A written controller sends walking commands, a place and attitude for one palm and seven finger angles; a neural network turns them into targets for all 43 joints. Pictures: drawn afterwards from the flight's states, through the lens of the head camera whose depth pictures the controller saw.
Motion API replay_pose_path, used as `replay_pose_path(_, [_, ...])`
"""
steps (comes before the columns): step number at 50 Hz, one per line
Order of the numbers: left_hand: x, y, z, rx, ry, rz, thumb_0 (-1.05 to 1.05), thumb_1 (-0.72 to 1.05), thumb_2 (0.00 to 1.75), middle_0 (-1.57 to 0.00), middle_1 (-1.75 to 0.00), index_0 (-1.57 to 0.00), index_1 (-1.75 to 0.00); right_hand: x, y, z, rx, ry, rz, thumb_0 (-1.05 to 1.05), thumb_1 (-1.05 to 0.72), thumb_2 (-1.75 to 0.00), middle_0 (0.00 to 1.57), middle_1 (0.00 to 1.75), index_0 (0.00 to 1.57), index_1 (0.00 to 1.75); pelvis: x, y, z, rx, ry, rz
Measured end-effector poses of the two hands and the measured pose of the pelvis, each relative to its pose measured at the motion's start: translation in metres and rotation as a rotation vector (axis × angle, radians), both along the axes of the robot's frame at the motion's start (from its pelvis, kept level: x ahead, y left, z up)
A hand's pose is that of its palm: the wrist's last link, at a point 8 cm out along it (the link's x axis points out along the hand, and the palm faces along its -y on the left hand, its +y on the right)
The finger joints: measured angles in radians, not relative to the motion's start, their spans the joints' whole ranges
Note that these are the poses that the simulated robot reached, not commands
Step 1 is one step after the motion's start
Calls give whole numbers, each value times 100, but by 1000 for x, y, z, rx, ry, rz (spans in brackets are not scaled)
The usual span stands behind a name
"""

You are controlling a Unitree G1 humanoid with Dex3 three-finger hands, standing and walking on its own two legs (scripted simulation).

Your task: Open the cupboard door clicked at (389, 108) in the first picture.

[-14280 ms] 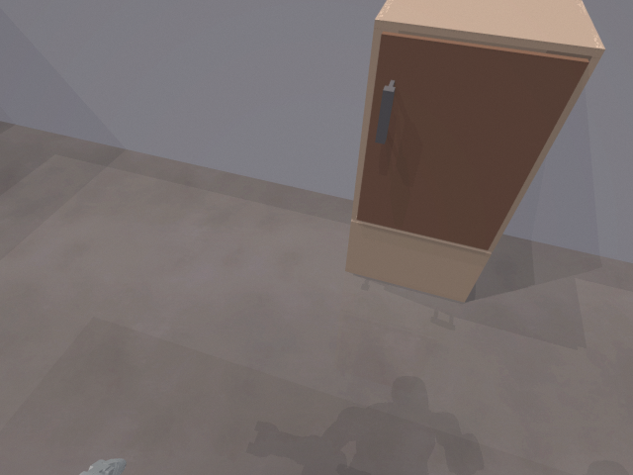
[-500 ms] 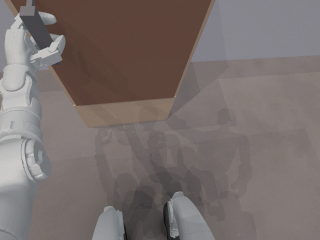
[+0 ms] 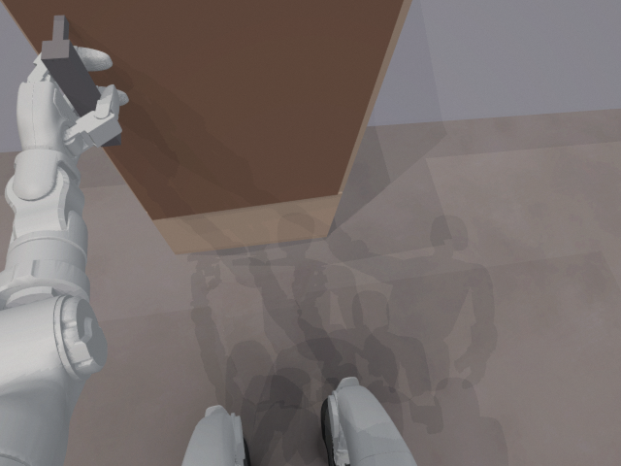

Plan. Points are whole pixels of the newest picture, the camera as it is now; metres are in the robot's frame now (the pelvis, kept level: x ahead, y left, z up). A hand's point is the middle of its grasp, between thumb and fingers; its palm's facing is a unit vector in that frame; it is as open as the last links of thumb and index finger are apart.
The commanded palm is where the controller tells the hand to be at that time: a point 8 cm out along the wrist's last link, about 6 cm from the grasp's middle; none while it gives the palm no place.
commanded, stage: pull the door open along its arc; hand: left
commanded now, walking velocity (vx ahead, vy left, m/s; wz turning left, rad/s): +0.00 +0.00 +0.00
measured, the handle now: (87, 86) +0.57 +0.21 +0.06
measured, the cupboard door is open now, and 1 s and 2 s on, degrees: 2 42 41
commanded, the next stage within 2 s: open thumb and fingers to let go in 0.82 s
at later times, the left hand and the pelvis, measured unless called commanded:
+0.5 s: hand (166, 216) +0.40 +0.12 +0.07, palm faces +0.41 -0.91 +0.03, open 5.8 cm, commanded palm +0.33 +0.15 +0.06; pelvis +0.02 -0.01 +0.02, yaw +2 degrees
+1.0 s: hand (249, 291) +0.31 +0.04 +0.07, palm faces +0.39 -0.92 -0.03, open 6.3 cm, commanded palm +0.26 +0.09 +0.06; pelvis +0.01 -0.04 +0.02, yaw +5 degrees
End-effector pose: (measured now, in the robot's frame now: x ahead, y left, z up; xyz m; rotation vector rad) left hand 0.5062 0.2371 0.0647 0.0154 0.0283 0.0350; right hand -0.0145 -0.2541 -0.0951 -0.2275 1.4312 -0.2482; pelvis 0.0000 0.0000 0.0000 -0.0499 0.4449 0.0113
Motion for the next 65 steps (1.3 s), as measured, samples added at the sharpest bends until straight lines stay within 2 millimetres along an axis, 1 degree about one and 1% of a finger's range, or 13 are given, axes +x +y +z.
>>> replay_pose_path(5, [-24,-5,0,-1,-6,-9,1,69,75,-38,-135,-37,-135,17,1,4,21,-50,-4,0,-90,-90,20,30,20,30,6,0,8,9,-26,-8])
replay_pose_path(11, [-62,-17,-1,-13,-14,-17,1,67,71,-38,-135,-37,-135,55,0,10,37,-157,23,0,-90,-90,20,30,20,30,14,0,17,19,-64,-9])
replay_pose_path(16, [-96,-36,-3,-76,-42,172,2,66,73,-37,-135,-38,-135,98,1,11,54,-264,99,0,-91,-90,20,30,20,30,16,-2,20,26,-84,-1])
replay_pose_path(21, [-129,-61,-2,-51,-51,318,1,68,76,-35,-135,-39,-135,138,8,11,87,-361,175,0,-91,-90,20,30,20,30,17,-6,20,34,-108,9])
replay_pose_path(25, [-153,-80,-1,-34,-44,393,1,68,77,-34,-135,-39,-135,162,16,12,112,-419,221,0,-91,-90,20,30,20,30,16,-11,21,40,-130,21])
replay_pose_path(29, [-173,-98,0,-24,-39,439,1,68,77,-35,-135,-38,-135,178,22,13,128,-459,257,0,-91,-90,20,30,20,30,15,-16,22,46,-150,33])
replay_pose_path(34, [-195,-116,1,-13,-31,443,1,67,73,-36,-135,-37,-135,187,23,15,142,-490,281,0,-91,-90,20,30,20,30,14,-24,23,52,-172,44])
replay_pose_path(41, [-225,-142,3,-1,-15,390,2,66,70,-36,-135,-36,-135,193,17,18,149,-530,293,1,-90,-90,20,30,20,30,13,-33,24,59,-197,52])
replay_pose_path(46, [-240,-157,4,15,-3,337,2,65,69,-37,-134,-36,-135,197,13,22,153,-574,293,1,-90,-90,20,30,20,30,12,-39,24,64,-213,54])
replay_pose_path(52, [-238,-157,4,20,-14,383,1,61,73,-38,-134,-37,-134,202,8,18,141,-589,312,1,-90,-90,20,30,20,30,5,-46,20,71,-218,63])
replay_pose_path(56, [-236,-153,5,8,-16,409,2,54,73,-38,-132,-37,-132,200,5,16,139,-587,316,1,-90,-90,20,30,20,30,1,-48,19,75,-218,64])
replay_pose_path(60, [-237,-151,6,-3,-25,413,2,39,67,-37,-130,-38,-130,194,3,15,135,-581,310,1,-90,-90,20,30,20,30,-2,-49,20,77,-219,63])
replay_pose_path(65, [-237,-150,5,-7,-34,406,1,12,56,-36,-127,-36,-127,184,0,14,123,-563,300,1,-90,-90,20,30,20,30,-5,-47,19,76,-221,62])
